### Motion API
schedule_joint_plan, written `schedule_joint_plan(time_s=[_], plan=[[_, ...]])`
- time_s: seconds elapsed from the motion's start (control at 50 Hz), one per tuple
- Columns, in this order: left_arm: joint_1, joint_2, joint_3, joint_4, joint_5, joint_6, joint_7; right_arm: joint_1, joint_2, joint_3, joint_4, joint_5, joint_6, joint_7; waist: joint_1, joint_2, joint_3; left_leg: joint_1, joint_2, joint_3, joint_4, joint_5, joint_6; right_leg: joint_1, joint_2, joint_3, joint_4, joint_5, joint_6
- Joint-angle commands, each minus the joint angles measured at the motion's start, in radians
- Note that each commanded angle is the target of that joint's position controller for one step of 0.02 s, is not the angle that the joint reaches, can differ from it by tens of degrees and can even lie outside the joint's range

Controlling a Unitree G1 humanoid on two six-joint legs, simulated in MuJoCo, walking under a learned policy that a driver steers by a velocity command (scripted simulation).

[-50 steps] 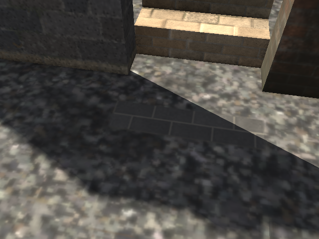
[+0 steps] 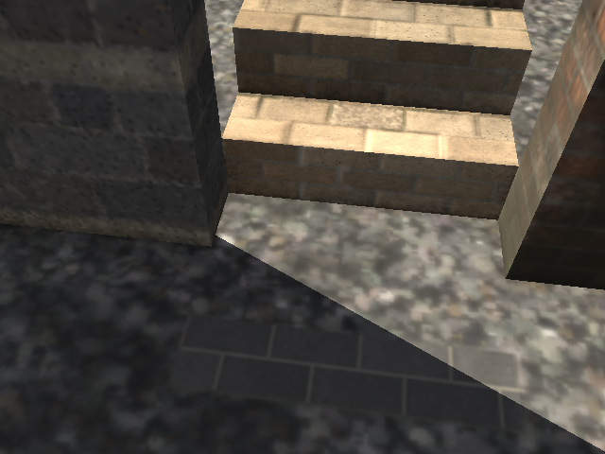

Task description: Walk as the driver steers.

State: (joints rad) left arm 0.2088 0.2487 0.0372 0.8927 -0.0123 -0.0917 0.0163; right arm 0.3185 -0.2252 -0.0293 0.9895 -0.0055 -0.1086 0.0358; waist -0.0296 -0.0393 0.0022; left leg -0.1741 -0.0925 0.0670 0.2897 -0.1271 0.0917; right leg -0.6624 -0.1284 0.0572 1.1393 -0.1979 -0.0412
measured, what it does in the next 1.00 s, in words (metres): walks ahead: right foot, then left foot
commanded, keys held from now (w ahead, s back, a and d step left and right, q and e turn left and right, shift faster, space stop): w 1.00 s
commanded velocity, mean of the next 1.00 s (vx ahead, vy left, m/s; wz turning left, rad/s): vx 0.50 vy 0.00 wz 0.00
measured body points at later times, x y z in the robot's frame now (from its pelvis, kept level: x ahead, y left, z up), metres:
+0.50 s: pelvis +0.28 -0.08 +0.00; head +0.29 -0.10 +0.45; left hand +0.33 +0.18 -0.12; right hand +0.37 -0.35 -0.14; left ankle +0.29 +0.08 -0.66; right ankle +0.30 -0.16 -0.74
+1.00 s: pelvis +0.55 -0.02 +0.00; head +0.58 +0.00 +0.44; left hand +0.60 +0.25 -0.15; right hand +0.65 -0.29 -0.12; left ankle +0.61 +0.07 -0.74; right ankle +0.47 -0.17 -0.66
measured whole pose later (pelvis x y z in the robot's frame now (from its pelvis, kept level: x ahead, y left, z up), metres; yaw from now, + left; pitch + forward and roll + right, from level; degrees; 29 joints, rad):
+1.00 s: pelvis +0.55 -0.02 +0.00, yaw +1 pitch +1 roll +0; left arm 0.25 0.29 0.04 0.97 0.04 -0.08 -0.02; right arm 0.20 -0.26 -0.05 0.90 -0.03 -0.09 0.01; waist 0.01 -0.04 0.05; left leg -0.31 -0.02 0.06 0.42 -0.13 0.05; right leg -0.40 -0.04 0.03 1.09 -0.31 -0.06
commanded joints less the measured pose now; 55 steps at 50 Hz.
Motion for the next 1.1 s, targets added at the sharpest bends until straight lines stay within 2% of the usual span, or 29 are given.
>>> schedule_joint_plan(time_s=[0.02,0.1,0.2,0.24,0.28,0.3,0.32,0.34,0.36,0.38,0.4,0.42,0.46,0.54,0.64,0.7,0.72,0.76,0.8,0.82,0.84,0.86,0.88,0.9,0.92,0.94,0.98,1.04,1.1], plan=[[0.034,0.046,0.014,-0.042,0.013,0.003,0.007,-0.040,-0.132,-0.021,-0.054,0.001,-0.018,-0.020,0.046,0.077,0.055,-0.105,0.279,-0.207,-0.206,0.071,0.171,-0.022,-0.042,0.001,-0.140,0.160,0.028],[-0.128,0.029,0.007,-0.085,0.003,-0.009,-0.006,0.041,-0.160,-0.025,-0.038,0.017,-0.005,-0.035,-0.012,0.077,0.054,-0.015,0.264,-0.160,-0.190,0.085,0.127,0.008,0.003,-0.037,-0.430,0.305,0.036],[-0.249,0.043,0.003,-0.134,-0.010,-0.018,-0.037,0.114,-0.170,-0.032,-0.005,0.027,0.016,-0.038,-0.048,0.091,0.082,0.145,0.327,-0.178,-0.119,0.059,0.113,0.007,0.032,-0.043,-0.582,0.217,0.017],[-0.227,0.065,0.009,-0.140,-0.010,-0.027,-0.047,0.104,-0.182,-0.038,-0.003,0.027,0.027,-0.040,-0.022,0.104,0.068,0.189,0.351,-0.192,-0.064,0.109,0.097,0.064,0.049,-0.052,-0.623,0.135,-0.011],[-0.047,0.118,0.040,-0.092,-0.007,-0.033,-0.045,0.066,-0.178,-0.035,-0.013,0.022,0.038,-0.041,0.080,0.107,-0.033,0.172,0.298,-0.143,0.148,0.390,0.061,0.318,0.108,-0.100,-0.665,0.098,-0.053],[0.157,0.189,0.068,-0.039,-0.002,-0.035,-0.038,0.057,-0.139,-0.018,-0.033,0.008,0.038,-0.040,0.157,0.056,-0.176,0.033,0.236,-0.086,0.418,0.364,0.026,0.611,0.026,-0.009,-0.637,0.123,-0.107],[0.294,0.306,0.097,-0.012,0.015,-0.027,-0.035,0.159,-0.024,0.017,-0.051,0.004,0.017,-0.031,0.143,-0.192,-0.324,-0.393,0.068,-0.010,0.831,-0.008,-0.055,1.023,-0.227,0.423,-0.693,0.014,-0.263],[0.310,0.230,0.075,-0.008,0.013,-0.026,-0.039,0.162,-0.055,0.014,-0.036,0.020,-0.011,-0.025,0.148,-0.224,-0.390,-0.542,0.042,-0.164,0.999,-0.419,-0.046,1.071,-0.283,0.688,-0.834,-0.067,-0.300],[0.219,0.167,0.054,-0.023,0.007,-0.028,-0.039,0.070,-0.154,-0.013,-0.062,0.047,-0.026,-0.021,0.130,-0.151,-0.241,-0.628,0.106,-0.186,1.061,-0.363,-0.023,0.949,-0.250,0.551,-0.842,-0.072,-0.242],[0.118,0.130,0.040,-0.048,0.005,-0.026,-0.039,0.002,-0.163,-0.016,-0.081,0.049,-0.028,-0.025,0.100,-0.079,-0.155,-0.610,0.164,-0.156,1.031,-0.264,-0.016,0.801,-0.211,0.401,-0.859,0.003,-0.208],[0.049,0.098,0.030,-0.059,0.009,-0.024,-0.045,-0.033,-0.150,-0.019,-0.085,0.035,-0.022,-0.031,0.071,-0.021,-0.089,-0.569,0.199,-0.139,0.965,-0.191,-0.021,0.667,-0.166,0.300,-0.898,0.074,-0.191],[0.016,0.084,0.023,-0.059,0.011,-0.026,-0.042,-0.030,-0.135,-0.024,-0.088,0.024,-0.008,-0.036,0.036,-0.028,-0.050,-0.509,0.230,-0.141,0.897,-0.146,-0.028,0.575,-0.127,0.226,-0.938,0.104,-0.169],[0.030,0.083,0.022,-0.038,0.015,-0.030,-0.044,0.007,-0.088,-0.020,-0.078,0.020,0.019,-0.038,0.009,-0.037,-0.033,-0.445,0.236,-0.126,0.848,-0.103,-0.045,0.497,-0.093,0.153,-0.982,0.175,-0.174],[0.105,0.128,0.033,0.002,0.018,-0.024,-0.033,-0.085,-0.094,-0.029,-0.121,0.001,0.031,-0.045,0.016,-0.006,0.010,-0.557,0.245,-0.123,0.704,0.038,-0.078,0.525,-0.090,0.082,-1.013,0.310,-0.188],[0.149,0.139,0.032,0.018,0.016,-0.010,-0.021,-0.273,-0.081,-0.025,-0.180,0.008,0.020,-0.030,0.074,-0.022,0.053,-0.519,0.214,-0.080,0.419,0.234,-0.077,0.555,-0.048,-0.004,-1.029,0.292,-0.155],[0.191,0.149,0.035,0.047,0.001,-0.004,-0.012,-0.357,-0.082,-0.018,-0.216,0.025,0.016,-0.023,0.102,-0.032,0.073,-0.509,0.193,-0.067,0.308,0.195,-0.073,0.636,-0.075,0.001,-1.012,0.247,-0.154],[0.221,0.130,0.031,0.063,-0.006,-0.006,-0.012,-0.369,-0.078,-0.017,-0.228,0.028,0.014,-0.015,0.103,-0.040,0.084,-0.532,0.190,-0.076,0.291,0.177,-0.062,0.686,-0.099,0.012,-0.992,0.245,-0.154],[0.217,0.149,0.038,0.077,-0.008,-0.003,-0.005,-0.391,-0.097,-0.019,-0.250,0.026,0.005,0.004,0.091,-0.032,0.096,-0.541,0.191,-0.090,0.249,0.130,-0.034,0.745,-0.140,0.027,-0.955,0.262,-0.145],[0.166,0.191,0.050,0.063,-0.001,0.011,0.005,-0.371,-0.128,-0.027,-0.254,0.023,-0.008,0.013,0.059,-0.026,0.061,-0.433,0.159,-0.055,0.217,0.057,-0.013,0.759,-0.142,0.023,-0.894,0.402,-0.129],[0.148,0.202,0.052,0.064,0.001,0.015,0.004,-0.302,-0.148,-0.034,-0.237,0.021,-0.003,0.008,0.012,-0.046,0.016,-0.314,0.125,-0.028,0.201,0.023,-0.002,0.754,-0.124,0.008,-0.804,0.586,-0.113],[0.143,0.180,0.045,0.064,0.006,0.021,0.002,-0.142,-0.183,-0.056,-0.188,0.024,0.001,-0.001,-0.059,-0.035,-0.075,-0.112,0.088,0.004,0.181,0.015,0.021,0.717,-0.069,-0.034,-0.620,0.703,-0.090],[0.142,0.156,0.031,0.042,0.027,0.017,0.000,0.071,-0.250,-0.076,-0.139,0.008,0.011,-0.012,-0.134,0.023,-0.229,0.240,0.201,-0.129,0.246,0.036,0.072,0.502,-0.010,-0.063,-0.342,0.549,-0.058],[0.229,0.025,-0.006,0.023,0.018,-0.009,-0.016,0.168,-0.341,-0.098,-0.113,-0.017,0.020,-0.013,-0.087,0.322,-0.350,0.580,0.441,-0.636,0.120,-0.167,0.237,0.069,0.186,-0.071,0.054,-0.031,0.013],[0.193,0.088,0.003,0.045,-0.007,-0.040,-0.029,0.149,-0.252,-0.068,-0.121,-0.018,0.020,-0.014,-0.103,0.288,-0.359,0.594,0.471,-0.809,-0.004,-0.202,0.236,-0.061,0.182,0.082,0.196,-0.376,-0.007],[0.148,0.157,0.031,0.046,0.032,-0.030,-0.034,0.055,-0.229,-0.068,-0.114,-0.060,0.024,-0.031,-0.044,0.167,-0.181,0.382,0.452,-0.578,-0.023,-0.144,0.172,-0.052,0.127,0.034,0.135,-0.240,-0.041],[0.114,0.137,0.026,0.044,0.042,-0.026,-0.039,-0.026,-0.180,-0.056,-0.128,-0.053,0.020,-0.030,-0.009,0.083,-0.090,0.223,0.407,-0.462,-0.050,-0.058,0.145,0.020,0.078,0.017,0.059,-0.136,-0.040],[0.105,0.092,0.013,0.049,0.077,0.010,-0.044,-0.072,-0.141,-0.041,-0.109,-0.017,0.013,-0.039,0.041,0.088,-0.029,0.030,0.352,-0.327,-0.131,0.032,0.101,0.151,0.031,-0.009,-0.031,-0.060,-0.025],[0.079,0.065,0.001,0.040,0.073,0.051,-0.052,-0.021,-0.120,-0.032,-0.072,0.000,-0.009,-0.023,0.057,0.129,-0.028,0.022,0.323,-0.223,-0.151,0.199,0.107,0.149,0.019,-0.038,-0.088,-0.015,0.001],[-0.022,0.067,-0.002,0.009,0.052,0.054,-0.059,0.033,-0.101,-0.026,-0.046,-0.006,0.007,-0.017,0.035,0.140,0.020,0.022,0.280,-0.153,-0.177,0.139,0.095,0.092,0.011,-0.069,-0.243,0.084,0.022]])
